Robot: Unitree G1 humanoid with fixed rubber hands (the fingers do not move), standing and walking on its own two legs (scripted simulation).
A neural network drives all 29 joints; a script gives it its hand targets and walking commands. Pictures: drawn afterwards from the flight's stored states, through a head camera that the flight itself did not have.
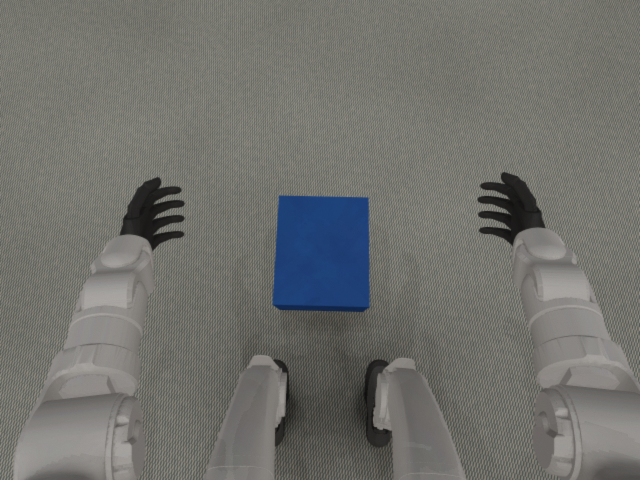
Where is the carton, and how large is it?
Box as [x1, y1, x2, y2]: [273, 196, 369, 311]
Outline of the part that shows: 279,196 273,304 279,309 363,311 369,306 368,197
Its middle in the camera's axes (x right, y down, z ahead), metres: +0.00 +0.05 +1.02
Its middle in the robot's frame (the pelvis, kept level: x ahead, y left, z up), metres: +0.49 +0.03 -0.60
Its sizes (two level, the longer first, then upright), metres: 0.276 0.229 0.153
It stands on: the floor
